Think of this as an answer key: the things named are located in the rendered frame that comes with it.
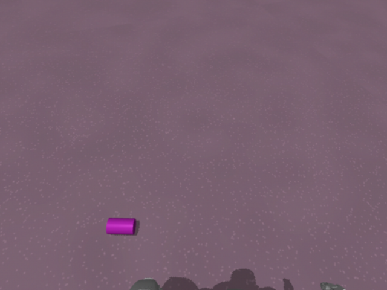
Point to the can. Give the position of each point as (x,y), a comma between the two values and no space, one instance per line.
(121,226)

